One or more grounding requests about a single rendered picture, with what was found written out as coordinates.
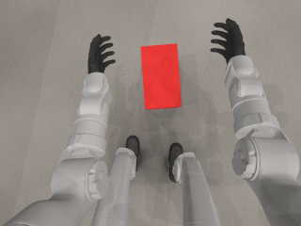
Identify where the robot left upper arm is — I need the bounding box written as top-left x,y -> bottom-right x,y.
1,157 -> 109,226

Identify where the carton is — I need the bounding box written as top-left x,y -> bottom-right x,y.
140,43 -> 182,110

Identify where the robot right upper arm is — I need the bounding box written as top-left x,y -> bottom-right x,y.
231,136 -> 301,226

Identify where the robot right foot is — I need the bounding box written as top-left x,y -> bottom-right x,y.
168,142 -> 183,183

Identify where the robot left forearm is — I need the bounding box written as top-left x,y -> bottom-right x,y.
51,72 -> 113,194

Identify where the robot right forearm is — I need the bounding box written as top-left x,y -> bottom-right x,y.
224,55 -> 300,174

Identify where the left robot hand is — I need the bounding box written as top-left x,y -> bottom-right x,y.
87,34 -> 116,74

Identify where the right robot hand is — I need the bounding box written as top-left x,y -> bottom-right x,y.
210,18 -> 246,64

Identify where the left robot thigh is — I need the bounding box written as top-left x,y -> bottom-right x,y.
90,152 -> 136,226

